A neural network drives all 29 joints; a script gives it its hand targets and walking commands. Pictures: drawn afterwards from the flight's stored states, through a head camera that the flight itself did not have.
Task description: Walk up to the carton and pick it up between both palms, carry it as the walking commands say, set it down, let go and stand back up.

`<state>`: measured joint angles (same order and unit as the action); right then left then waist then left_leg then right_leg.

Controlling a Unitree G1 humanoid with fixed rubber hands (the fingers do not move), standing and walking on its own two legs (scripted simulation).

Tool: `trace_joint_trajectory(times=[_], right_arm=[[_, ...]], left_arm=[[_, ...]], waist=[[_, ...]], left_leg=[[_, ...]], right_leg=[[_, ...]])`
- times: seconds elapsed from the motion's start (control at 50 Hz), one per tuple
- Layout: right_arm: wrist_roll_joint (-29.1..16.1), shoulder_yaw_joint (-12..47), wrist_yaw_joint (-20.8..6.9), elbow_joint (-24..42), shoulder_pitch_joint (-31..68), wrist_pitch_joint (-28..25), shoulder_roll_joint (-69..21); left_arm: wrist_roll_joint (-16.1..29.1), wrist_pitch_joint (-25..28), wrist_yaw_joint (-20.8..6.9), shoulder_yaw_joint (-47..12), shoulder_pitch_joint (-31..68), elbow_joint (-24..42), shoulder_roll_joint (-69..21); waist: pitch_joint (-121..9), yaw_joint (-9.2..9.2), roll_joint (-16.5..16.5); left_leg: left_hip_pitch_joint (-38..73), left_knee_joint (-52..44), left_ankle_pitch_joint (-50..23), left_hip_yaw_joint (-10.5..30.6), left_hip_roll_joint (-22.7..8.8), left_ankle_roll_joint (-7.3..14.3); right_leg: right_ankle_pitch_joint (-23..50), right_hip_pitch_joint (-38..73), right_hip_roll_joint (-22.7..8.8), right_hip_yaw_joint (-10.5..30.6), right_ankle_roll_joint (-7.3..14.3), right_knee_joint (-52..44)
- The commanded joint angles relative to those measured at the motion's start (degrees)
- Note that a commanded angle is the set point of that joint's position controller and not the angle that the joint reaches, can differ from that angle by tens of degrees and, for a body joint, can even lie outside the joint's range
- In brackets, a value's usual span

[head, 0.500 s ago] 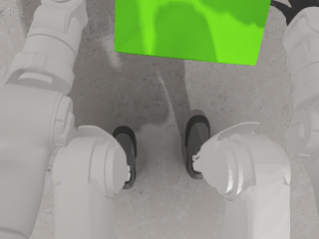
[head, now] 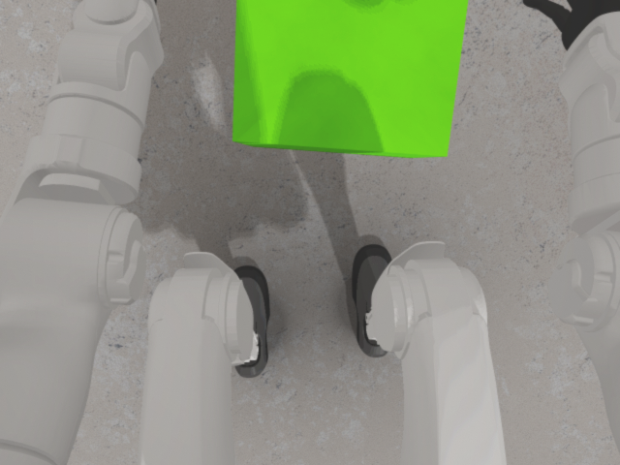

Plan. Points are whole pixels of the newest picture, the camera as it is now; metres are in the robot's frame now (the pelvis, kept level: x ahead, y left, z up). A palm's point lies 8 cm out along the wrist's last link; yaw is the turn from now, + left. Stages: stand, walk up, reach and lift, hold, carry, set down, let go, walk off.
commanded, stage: set down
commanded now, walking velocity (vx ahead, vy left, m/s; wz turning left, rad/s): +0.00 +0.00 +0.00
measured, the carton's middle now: (342, 56) +0.55 -0.07 -0.32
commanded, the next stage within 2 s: let go in 0.88 s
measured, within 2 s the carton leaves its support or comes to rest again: neither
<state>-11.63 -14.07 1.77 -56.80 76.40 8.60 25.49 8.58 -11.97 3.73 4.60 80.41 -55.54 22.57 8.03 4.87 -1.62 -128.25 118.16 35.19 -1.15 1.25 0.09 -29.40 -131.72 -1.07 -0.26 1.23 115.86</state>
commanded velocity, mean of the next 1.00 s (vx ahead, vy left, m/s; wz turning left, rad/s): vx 0.00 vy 0.00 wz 0.00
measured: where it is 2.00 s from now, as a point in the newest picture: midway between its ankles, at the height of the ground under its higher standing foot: (312, 328)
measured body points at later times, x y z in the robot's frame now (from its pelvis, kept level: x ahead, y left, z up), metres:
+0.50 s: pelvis +0.02 +0.00 +0.12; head +0.35 -0.02 +0.42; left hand +0.60 +0.14 +0.02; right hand +0.52 -0.30 +0.02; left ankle +0.09 +0.12 -0.37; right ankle +0.11 -0.12 -0.37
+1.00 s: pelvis +0.04 -0.01 +0.25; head +0.35 -0.04 +0.58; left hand +0.60 +0.15 +0.15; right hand +0.53 -0.30 +0.14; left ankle +0.09 +0.12 -0.37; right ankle +0.11 -0.12 -0.37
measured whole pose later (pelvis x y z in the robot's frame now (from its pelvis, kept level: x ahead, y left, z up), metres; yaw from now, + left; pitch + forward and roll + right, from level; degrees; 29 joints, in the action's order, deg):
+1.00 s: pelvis +0.04 -0.01 +0.25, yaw +0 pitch +49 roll +3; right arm -0.2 -21.6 -4.0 -45.2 58.9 11.6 17.5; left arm -1.4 -11.9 -4.4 16.6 64.6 -50.2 18.9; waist -6.8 4.7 -1.3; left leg -88.5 58.6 18.9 0.9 2.4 -1.1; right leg -15.5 -91.9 0.6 1.5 0.9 58.8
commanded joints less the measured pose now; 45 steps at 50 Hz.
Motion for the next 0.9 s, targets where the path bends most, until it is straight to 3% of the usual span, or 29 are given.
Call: trace_joint_trajectory(times=[0.0,0.02,0.04,0.06,0.08,0.1,0.12,0.14,0.16,0.22,0.24,0.26,0.3,0.34,0.38,0.44,0.52,0.54,0.58,0.6,0.62,0.66,0.68,0.72,0.74,0.76,0.8,0.84,0.88], right_arm=[[2.58,-3.03,-0.15,8.57,10.97,-0.41,7.60],[2.82,-2.61,-0.26,7.38,9.71,-0.26,6.89],[2.66,-2.60,-0.40,7.53,8.99,-0.16,6.44],[2.85,-3.15,-0.44,10.71,9.41,-0.03,5.91],[3.26,-3.24,-0.42,9.63,8.28,0.12,6.46],[2.66,-2.70,-0.44,11.99,8.75,0.46,5.54],[2.84,-3.33,-0.45,13.61,8.49,0.87,6.09],[2.87,-3.22,-0.61,13.99,8.30,1.33,6.44],[2.62,-2.57,-0.84,13.03,7.65,1.61,5.99],[2.45,-3.63,-1.20,15.11,6.21,2.39,6.38],[3.04,-4.02,-1.13,13.80,4.88,2.45,6.64],[3.23,-4.23,-1.34,15.88,4.87,2.67,6.88],[3.63,-4.86,-1.70,11.45,4.19,3.06,6.67],[4.52,-6.79,-2.18,15.79,3.47,2.94,8.13],[4.58,-7.33,-2.83,14.77,2.40,3.04,7.95],[5.16,-7.17,-3.53,15.49,0.76,3.40,7.47],[5.11,-6.85,-4.98,16.23,0.06,3.70,7.15],[6.06,-7.31,-5.27,15.79,-0.61,3.66,7.05],[5.68,-6.67,-5.51,15.71,-1.30,3.33,5.69],[5.80,-6.49,-5.56,16.34,-1.49,3.33,5.30],[5.51,-6.54,-5.56,17.53,-2.36,3.48,5.57],[6.68,-6.77,-5.61,18.40,-3.02,3.27,5.21],[6.17,-5.88,-5.51,18.61,-2.80,3.25,4.19],[7.18,-5.75,-5.49,17.36,-4.40,3.30,2.94],[7.53,-6.11,-5.37,19.96,-2.81,3.23,3.08],[7.41,-5.91,-5.32,18.22,-4.59,3.07,1.53],[8.44,-7.53,-5.15,20.56,-4.03,2.87,2.29],[9.13,-7.24,-5.13,20.34,-5.16,2.86,1.61],[9.89,-7.70,-5.42,17.62,-6.51,2.72,-0.14]], left_arm=[[-2.55,0.87,-0.50,3.38,11.34,5.52,8.10],[-3.00,0.93,-0.58,3.94,10.45,4.24,7.68],[-3.47,1.12,-0.70,4.47,10.39,4.61,8.42],[-2.99,1.29,-0.67,4.56,10.75,7.76,8.17],[-3.31,1.15,-0.65,4.91,10.57,7.04,8.69],[-3.34,1.10,-0.80,5.22,10.69,8.20,8.73],[-3.15,0.72,-0.93,4.72,11.52,9.40,8.63],[-3.24,0.05,-1.00,4.89,10.68,9.24,8.45],[-3.03,-0.11,-1.29,4.52,9.93,8.37,7.64],[-3.04,-0.77,-1.56,4.68,11.14,11.83,7.94],[-3.28,-1.02,-1.63,3.88,9.88,10.07,7.15],[-2.87,-1.12,-1.90,4.69,10.43,13.70,7.83],[-3.72,-1.71,-2.14,4.83,9.88,10.19,7.26],[-4.13,-1.84,-2.31,5.12,9.46,13.62,7.40],[-4.26,-2.19,-2.39,5.60,8.98,13.31,7.00],[-5.22,-2.51,-2.89,6.46,7.21,14.02,6.89],[-5.93,-3.17,-3.77,7.37,4.63,12.39,5.50],[-5.22,-3.12,-3.94,6.77,4.65,12.88,4.86],[-6.36,-2.61,-4.19,8.35,2.72,11.69,4.83],[-6.55,-2.37,-4.29,9.20,2.87,13.22,5.30],[-6.65,-2.33,-4.52,9.56,2.69,14.77,6.36],[-6.69,-2.07,-4.99,9.57,0.78,13.82,5.93],[-6.74,-1.69,-5.26,9.78,0.68,13.85,5.67],[-6.51,-1.08,-6.01,10.27,-0.23,13.85,5.64],[-6.51,-0.87,-6.25,10.95,-0.37,13.88,6.05],[-6.31,-0.46,-6.63,10.03,-1.09,12.94,5.27],[-7.40,-0.14,-7.07,11.10,-0.81,14.50,6.31],[-7.62,0.07,-7.46,11.68,-1.29,14.29,6.04],[-8.80,0.37,-7.93,11.97,-3.05,12.07,4.64]], waist=[[-63.83,2.00,1.23],[-62.74,1.10,1.63],[-63.11,1.32,1.09],[-64.86,1.25,2.45],[-65.75,1.98,3.07],[-66.48,1.35,2.59],[-69.19,2.09,1.69],[-70.50,1.22,1.39],[-69.01,1.39,1.65],[-73.95,1.74,-1.33],[-72.46,2.10,-2.63],[-74.53,2.54,-1.21],[-69.54,2.26,-3.07],[-73.35,3.38,-4.18],[-74.12,3.18,-4.21],[-75.00,3.17,-3.47],[-72.37,1.71,-3.01],[-71.44,3.15,-0.91],[-70.34,2.03,-2.17],[-71.08,1.76,-0.11],[-73.18,1.64,-1.21],[-72.70,1.87,0.69],[-71.87,0.94,0.22],[-69.49,1.66,2.71],[-70.31,0.57,3.12],[-68.58,1.36,2.35],[-69.19,1.25,0.95],[-70.12,1.05,2.01],[-66.51,1.38,0.49]], left_leg=[[27.44,-12.02,-13.69,-2.28,3.42,0.33],[26.46,-12.93,-13.61,-2.38,3.70,0.53],[25.51,-13.57,-13.23,-2.52,3.83,0.34],[25.72,-14.75,-14.87,-2.42,4.10,0.24],[25.60,-15.74,-13.95,-2.20,3.98,0.53],[25.75,-16.64,-14.16,-2.41,3.92,0.52],[29.35,-17.30,-15.09,-2.23,3.92,0.44],[30.31,-18.78,-15.66,-2.53,4.04,0.33],[29.93,-19.54,-14.70,-2.29,4.19,0.41],[37.94,-22.46,-18.17,-2.05,4.06,0.13],[39.31,-23.31,-18.21,-2.39,3.90,-0.12],[40.03,-24.72,-18.73,-2.23,4.22,-0.18],[39.10,-27.19,-18.00,-1.80,3.87,-0.21],[46.66,-29.46,-20.43,-1.43,3.80,-0.31],[50.05,-30.94,-23.49,-1.08,3.76,-0.46],[51.62,-34.50,-24.17,-1.37,4.04,-0.36],[55.21,-40.05,-23.52,-1.30,3.74,-0.30],[54.89,-41.26,-23.62,-0.93,3.91,-0.14],[56.22,-42.55,-24.74,-1.21,3.74,-0.31],[55.82,-43.78,-24.40,-1.23,3.80,-0.05],[57.52,-45.33,-25.20,-1.37,4.02,-0.18],[56.44,-47.64,-26.15,-1.72,4.08,-0.33],[55.73,-48.86,-26.40,-1.97,4.04,-0.30],[51.62,-51.88,-24.73,-2.31,4.43,-0.20],[52.32,-52.99,-24.27,-2.32,4.27,-0.09],[53.00,-54.51,-23.98,-2.30,4.05,0.01],[57.08,-56.59,-25.06,-1.96,3.74,0.00],[58.84,-58.61,-26.52,-1.80,4.04,0.20],[58.74,-61.40,-26.79,-1.48,3.59,0.04]], right_leg=[[22.97,48.50,2.37,-0.92,-2.58,-11.58],[23.23,48.99,2.52,-0.92,-2.53,-12.10],[24.10,50.50,2.65,-0.72,-2.46,-12.86],[26.74,52.66,2.89,-0.79,-2.53,-13.61],[26.55,54.78,3.05,-1.03,-2.71,-14.53],[27.18,55.76,2.97,-0.47,-2.68,-15.64],[27.33,55.74,3.22,-0.88,-2.92,-16.59],[27.57,57.41,3.08,-1.21,-2.67,-17.27],[27.11,57.30,3.38,-1.23,-2.62,-18.42],[27.65,56.31,3.63,-1.93,-2.59,-21.17],[26.79,53.86,3.73,-2.18,-2.60,-22.24],[27.66,57.85,3.78,-2.22,-2.71,-23.28],[25.88,54.20,3.58,-2.16,-2.42,-25.20],[25.33,53.11,3.89,-2.86,-2.82,-27.72],[27.15,52.65,3.73,-3.69,-2.76,-29.25],[28.22,55.33,3.90,-2.97,-3.15,-32.61],[26.30,56.73,3.56,-3.35,-3.55,-36.87],[26.25,57.37,3.62,-4.29,-3.83,-38.17],[27.18,58.08,3.63,-3.47,-3.81,-40.14],[27.56,60.60,3.59,-3.57,-3.92,-41.28],[29.23,63.36,3.70,-3.09,-4.07,-42.21],[32.15,68.21,3.46,-3.12,-4.38,-44.56],[33.16,69.86,3.28,-2.35,-4.23,-45.48],[34.40,76.59,3.29,-1.87,-4.45,-47.32],[34.34,78.90,2.87,-1.37,-4.69,-48.53],[34.56,79.77,2.97,-1.32,-4.59,-50.06],[35.26,79.90,2.56,-0.95,-4.96,-52.62],[37.30,84.05,2.56,-0.83,-4.72,-54.22],[37.37,84.71,2.38,-0.74,-4.61,-56.45]])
